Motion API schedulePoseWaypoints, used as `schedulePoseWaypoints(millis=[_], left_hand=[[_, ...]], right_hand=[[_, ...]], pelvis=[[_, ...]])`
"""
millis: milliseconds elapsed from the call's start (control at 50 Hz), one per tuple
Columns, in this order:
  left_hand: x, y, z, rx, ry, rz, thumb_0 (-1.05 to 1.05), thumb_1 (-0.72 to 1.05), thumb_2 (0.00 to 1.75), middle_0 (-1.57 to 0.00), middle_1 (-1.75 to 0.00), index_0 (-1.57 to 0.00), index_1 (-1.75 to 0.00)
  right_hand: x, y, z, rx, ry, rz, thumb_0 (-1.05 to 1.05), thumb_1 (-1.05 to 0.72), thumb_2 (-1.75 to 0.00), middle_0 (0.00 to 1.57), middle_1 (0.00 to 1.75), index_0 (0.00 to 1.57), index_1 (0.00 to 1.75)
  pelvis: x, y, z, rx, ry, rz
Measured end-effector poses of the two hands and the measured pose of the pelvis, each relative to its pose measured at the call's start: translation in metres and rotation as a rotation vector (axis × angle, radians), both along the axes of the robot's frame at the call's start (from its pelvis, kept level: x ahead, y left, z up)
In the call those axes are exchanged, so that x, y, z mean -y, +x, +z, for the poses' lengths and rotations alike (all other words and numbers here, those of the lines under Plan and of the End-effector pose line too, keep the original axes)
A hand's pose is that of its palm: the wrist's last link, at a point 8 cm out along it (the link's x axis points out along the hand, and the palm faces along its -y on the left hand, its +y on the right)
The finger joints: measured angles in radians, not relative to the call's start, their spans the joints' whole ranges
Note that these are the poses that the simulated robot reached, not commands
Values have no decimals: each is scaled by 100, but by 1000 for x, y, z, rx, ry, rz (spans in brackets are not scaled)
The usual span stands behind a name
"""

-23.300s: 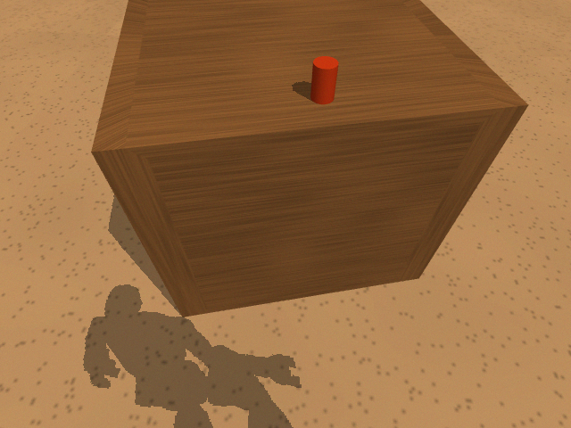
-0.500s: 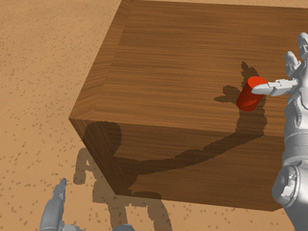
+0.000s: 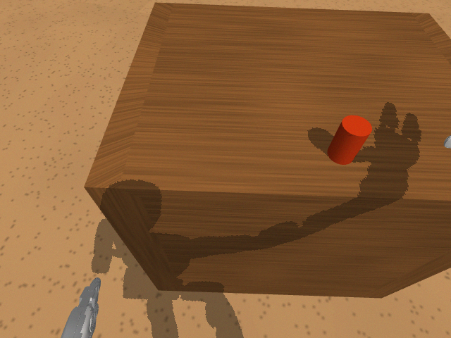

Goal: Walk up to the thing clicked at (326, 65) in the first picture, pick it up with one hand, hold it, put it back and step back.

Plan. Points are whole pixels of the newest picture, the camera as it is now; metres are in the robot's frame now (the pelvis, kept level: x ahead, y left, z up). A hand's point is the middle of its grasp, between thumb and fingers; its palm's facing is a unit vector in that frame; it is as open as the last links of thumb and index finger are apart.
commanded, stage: sink last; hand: right
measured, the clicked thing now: (348, 140) +0.44 -0.22 +0.08
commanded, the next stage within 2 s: home in 0.98 s
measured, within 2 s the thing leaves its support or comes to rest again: neither
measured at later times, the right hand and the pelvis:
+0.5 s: hand out of the picture +0.23 -0.27 +0.19, palm faces +0.42 +0.80 -0.42, open 17.3 cm; pelvis +0.01 +0.00 +0.01, yaw -1 degrees
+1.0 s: hand out of the picture +0.16 -0.24 +0.21, palm faces +0.46 +0.77 -0.44, open 17.4 cm; pelvis -0.02 +0.02 +0.01, yaw -2 degrees
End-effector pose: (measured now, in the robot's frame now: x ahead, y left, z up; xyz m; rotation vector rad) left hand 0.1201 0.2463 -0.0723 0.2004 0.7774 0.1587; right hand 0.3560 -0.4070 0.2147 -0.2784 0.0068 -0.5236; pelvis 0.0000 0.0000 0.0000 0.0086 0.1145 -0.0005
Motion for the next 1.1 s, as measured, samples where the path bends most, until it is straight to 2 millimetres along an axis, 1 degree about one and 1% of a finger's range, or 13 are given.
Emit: schedulePoseWaypoints(millis=[60,100,180,240,280,400,520,580,660,740,880,1000,1100], left_hand=[[-4,5,3,3,22,-5,-1,-52,6,-5,-6,-6,-5],[-3,13,6,23,29,-14,-1,-52,6,-5,-6,-6,-5],[2,34,13,95,17,-25,-1,-52,6,-5,-5,-6,-5],[3,45,16,137,-6,-12,-1,-52,6,-6,-5,-6,-5],[4,47,15,141,-25,-3,-1,-52,6,-6,-5,-6,-5],[0,36,8,85,-38,29,-1,-51,5,-6,-6,-6,-5],[-11,33,10,76,-12,46,-1,-51,5,-6,-6,-6,-5],[-8,37,10,92,-18,26,-1,-50,5,-5,-6,-6,-5],[-4,44,13,135,-42,12,-1,-50,4,-5,-6,-6,-5],[-11,44,13,165,-42,32,-1,-49,4,-6,-6,-7,-5],[-26,23,4,123,-32,58,-1,-49,4,-6,-6,-6,-5],[-25,5,-6,51,-28,52,-1,-51,5,-5,-6,-6,-5],[-18,10,-7,49,-34,46,-1,-52,6,-5,-6,-6,-5]], right_hand=[[15,-16,8,38,-47,-75,-1,57,-4,6,6,6,6],[20,-26,9,50,-68,-103,-1,56,-5,6,6,6,6],[13,-44,3,54,-103,-90,-1,54,-5,6,6,6,5],[-6,-61,-6,50,-150,-33,-1,52,-5,6,6,5,5],[-24,-76,-12,57,-177,21,-1,51,-6,6,6,6,5],[-77,-129,-17,123,-228,146,-1,50,-6,7,6,6,5],[-101,-177,-4,174,-296,153,-1,52,-6,7,6,7,6],[-114,-199,-3,178,-298,157,-1,53,-5,7,6,7,6],[-137,-220,-5,191,-272,188,-1,53,-5,6,6,6,6],[-148,-231,0,222,-288,206,-1,53,-5,6,6,7,6],[-135,-236,9,237,-362,165,-1,54,-6,6,6,7,6],[-130,-235,8,260,-372,156,-1,53,-6,6,6,6,6],[-126,-233,8,263,-392,159,-1,53,-6,6,6,7,6]], pelvis=[[1,3,1,5,4,-3],[1,4,2,10,5,-6],[4,7,3,28,5,-11],[7,10,4,39,5,-7],[8,12,4,47,6,-6],[6,13,5,87,4,-14],[-1,9,6,122,-1,-23],[-3,6,6,137,-4,-29],[-7,2,7,155,-11,-40],[-11,-4,7,172,-18,-50],[-18,-14,7,184,-23,-48],[-19,-20,8,182,-23,-42],[-17,-21,9,179,-22,-41]])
